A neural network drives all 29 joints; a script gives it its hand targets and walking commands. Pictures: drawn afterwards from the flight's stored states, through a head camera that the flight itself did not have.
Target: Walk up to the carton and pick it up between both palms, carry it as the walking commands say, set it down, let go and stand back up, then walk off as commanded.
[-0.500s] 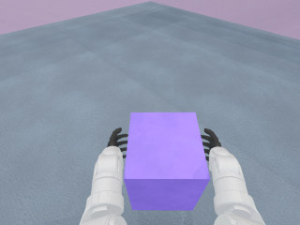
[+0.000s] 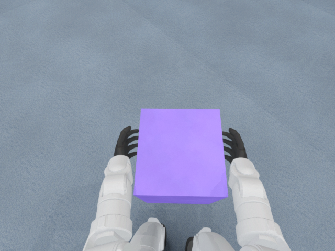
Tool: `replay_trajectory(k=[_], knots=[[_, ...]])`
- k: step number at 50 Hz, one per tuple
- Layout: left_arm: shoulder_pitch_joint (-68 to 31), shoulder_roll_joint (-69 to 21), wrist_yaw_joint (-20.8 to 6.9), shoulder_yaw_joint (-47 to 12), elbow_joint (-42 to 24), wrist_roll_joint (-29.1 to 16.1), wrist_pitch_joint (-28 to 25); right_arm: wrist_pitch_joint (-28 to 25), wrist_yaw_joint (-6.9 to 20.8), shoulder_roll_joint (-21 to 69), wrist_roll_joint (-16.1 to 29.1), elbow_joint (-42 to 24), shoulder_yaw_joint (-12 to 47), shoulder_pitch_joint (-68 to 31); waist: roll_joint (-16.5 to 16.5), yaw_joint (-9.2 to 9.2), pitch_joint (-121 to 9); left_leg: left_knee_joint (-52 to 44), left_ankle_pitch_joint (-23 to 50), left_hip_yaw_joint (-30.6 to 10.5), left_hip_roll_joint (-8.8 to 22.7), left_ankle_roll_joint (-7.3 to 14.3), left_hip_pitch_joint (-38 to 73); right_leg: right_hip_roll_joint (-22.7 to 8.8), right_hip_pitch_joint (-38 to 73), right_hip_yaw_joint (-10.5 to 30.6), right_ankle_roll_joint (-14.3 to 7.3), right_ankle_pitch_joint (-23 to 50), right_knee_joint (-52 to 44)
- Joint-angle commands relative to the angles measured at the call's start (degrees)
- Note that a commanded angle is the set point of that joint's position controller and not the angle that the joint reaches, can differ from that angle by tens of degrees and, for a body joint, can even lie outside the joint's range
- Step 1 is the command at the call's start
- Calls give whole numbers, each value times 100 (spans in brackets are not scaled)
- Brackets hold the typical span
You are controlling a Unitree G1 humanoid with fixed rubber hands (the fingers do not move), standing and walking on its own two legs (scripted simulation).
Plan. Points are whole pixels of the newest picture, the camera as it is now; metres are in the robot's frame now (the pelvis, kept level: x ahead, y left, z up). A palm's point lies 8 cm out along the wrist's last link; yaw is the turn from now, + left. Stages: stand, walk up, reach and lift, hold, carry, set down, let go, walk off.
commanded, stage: set down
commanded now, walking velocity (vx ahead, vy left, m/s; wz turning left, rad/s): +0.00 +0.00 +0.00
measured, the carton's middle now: (178, 161) +0.35 +0.02 -0.12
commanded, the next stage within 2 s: none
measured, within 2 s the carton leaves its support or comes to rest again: neither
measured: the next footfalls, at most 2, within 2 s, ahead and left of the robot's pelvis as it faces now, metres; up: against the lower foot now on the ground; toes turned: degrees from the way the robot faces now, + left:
none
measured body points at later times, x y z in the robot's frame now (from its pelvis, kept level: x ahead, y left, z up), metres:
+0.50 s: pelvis -0.02 +0.01 -0.07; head +0.15 +0.03 +0.35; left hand +0.37 +0.17 -0.13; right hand +0.38 -0.13 -0.13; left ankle +0.08 +0.10 -0.70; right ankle +0.03 -0.08 -0.70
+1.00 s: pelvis -0.03 +0.01 -0.15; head +0.18 +0.02 +0.25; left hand +0.40 +0.17 -0.23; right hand +0.41 -0.12 -0.22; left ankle +0.08 +0.10 -0.70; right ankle +0.03 -0.08 -0.70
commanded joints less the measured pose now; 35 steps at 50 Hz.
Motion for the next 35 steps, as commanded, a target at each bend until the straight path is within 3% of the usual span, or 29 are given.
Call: replay_trajectory(k=[1, 12, 23, 35], knots=[[-2726, -4961, -1104, -3039, 333, -645, -303, -354, 977, 4771, 557, 184, 2881, -2907, 131, -37, -3353, 80, 1473, -973, -271, 86, 2024, 37, 136, 1263, 130, 1325, -516], [-3090, -4984, -821, -3129, 401, -718, -542, -598, 1012, 4541, 719, 250, 2988, -3456, 216, 11, -4069, 764, 1214, -974, -350, -65, 1323, 262, -1119, 1052, 121, 810, 280], [-3785, -5135, -727, -3165, 543, -838, -456, -493, 1073, 4633, 831, 417, 2924, -4110, 247, -52, -4683, 1515, 663, -1032, -398, -129, 576, 397, -2264, 985, 130, 337, 1148], [-4171, -5009, -732, -3157, 587, -995, -414, -445, 965, 4710, 1057, 445, 3077, -4497, 164, 27, -5414, 2461, 967, -842, -509, -145, -438, 507, -2985, 927, 228, 589, 1998]])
